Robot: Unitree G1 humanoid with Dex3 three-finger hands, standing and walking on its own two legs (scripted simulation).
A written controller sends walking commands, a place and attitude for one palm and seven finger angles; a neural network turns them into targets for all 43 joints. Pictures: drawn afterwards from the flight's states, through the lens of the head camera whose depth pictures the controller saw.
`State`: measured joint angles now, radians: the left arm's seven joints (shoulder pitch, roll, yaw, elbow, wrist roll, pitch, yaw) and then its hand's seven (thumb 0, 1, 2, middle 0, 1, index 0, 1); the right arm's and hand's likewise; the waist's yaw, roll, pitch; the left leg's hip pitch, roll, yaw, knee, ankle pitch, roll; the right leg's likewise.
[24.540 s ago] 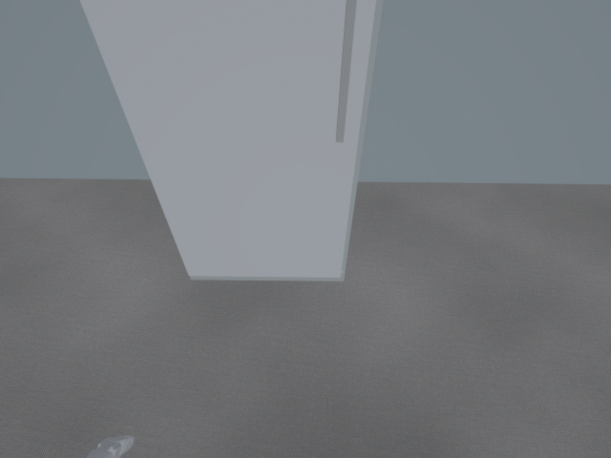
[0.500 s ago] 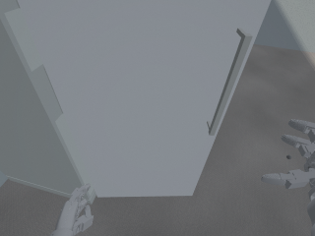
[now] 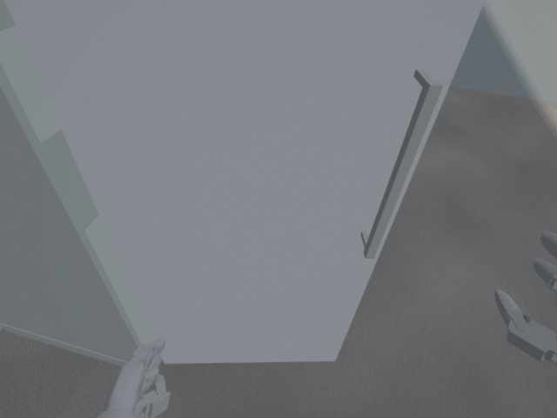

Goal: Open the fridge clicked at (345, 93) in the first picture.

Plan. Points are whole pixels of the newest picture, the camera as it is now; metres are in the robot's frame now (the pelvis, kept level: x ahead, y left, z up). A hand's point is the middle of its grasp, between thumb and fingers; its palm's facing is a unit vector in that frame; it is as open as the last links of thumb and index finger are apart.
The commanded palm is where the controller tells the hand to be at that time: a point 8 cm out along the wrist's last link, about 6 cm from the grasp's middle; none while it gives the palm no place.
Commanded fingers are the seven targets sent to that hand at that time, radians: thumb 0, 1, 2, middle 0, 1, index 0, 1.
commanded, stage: draw the hand back to the body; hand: right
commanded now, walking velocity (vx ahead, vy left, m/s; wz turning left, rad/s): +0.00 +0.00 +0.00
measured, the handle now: (390, 180) +0.45 -0.19 +0.14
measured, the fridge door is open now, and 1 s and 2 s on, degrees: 74 74 74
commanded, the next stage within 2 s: step back with the hand held close in 0.46 s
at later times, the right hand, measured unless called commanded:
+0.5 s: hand (532, 333) +0.18 -0.26 +0.15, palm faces +0.48 +0.81 -0.35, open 7.5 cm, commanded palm +0.13 -0.29 +0.17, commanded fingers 0.00 -0.90 -0.90 0.20 0.30 0.20 0.30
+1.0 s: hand out of the picture +0.15 -0.29 +0.15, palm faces +0.37 +0.81 -0.46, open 7.4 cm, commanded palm +0.09 -0.32 +0.17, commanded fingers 0.00 -0.90 -0.90 0.20 0.30 0.20 0.30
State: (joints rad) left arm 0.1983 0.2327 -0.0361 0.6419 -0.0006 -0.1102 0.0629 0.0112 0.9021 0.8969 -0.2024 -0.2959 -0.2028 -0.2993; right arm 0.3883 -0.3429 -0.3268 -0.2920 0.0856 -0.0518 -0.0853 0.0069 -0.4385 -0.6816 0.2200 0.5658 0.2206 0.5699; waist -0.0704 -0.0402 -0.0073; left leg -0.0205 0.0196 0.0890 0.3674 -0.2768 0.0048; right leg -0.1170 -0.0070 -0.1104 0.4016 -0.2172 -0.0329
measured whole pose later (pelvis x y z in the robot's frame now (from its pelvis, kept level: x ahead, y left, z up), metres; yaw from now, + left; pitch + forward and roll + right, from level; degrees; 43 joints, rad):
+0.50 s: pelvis -0.01 +0.01 +0.00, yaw -1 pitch -5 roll +0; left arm 0.20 0.23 -0.03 0.65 0.00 -0.09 0.08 0.01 0.90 0.90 -0.20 -0.30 -0.20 -0.30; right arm 0.42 -0.34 -0.33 -0.33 0.09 -0.05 -0.10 0.02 -0.88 -0.90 0.21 0.30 0.21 0.31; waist -0.08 -0.05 0.01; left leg 0.01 0.00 0.10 0.35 -0.26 0.02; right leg -0.10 -0.02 -0.09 0.39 -0.20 -0.02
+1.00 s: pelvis -0.05 -0.02 -0.01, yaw +0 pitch +0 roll +2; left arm 0.19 0.23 -0.01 0.53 -0.02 0.01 0.09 0.01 0.90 0.90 -0.20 -0.30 -0.20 -0.30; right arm 0.54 -0.44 -0.40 -0.50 0.08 -0.13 -0.11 0.02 -0.89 -0.90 0.21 0.30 0.21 0.30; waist -0.02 0.00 0.03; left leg -0.21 0.03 0.08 0.45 -0.23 -0.02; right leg -0.31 -0.01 -0.12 0.49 -0.18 -0.07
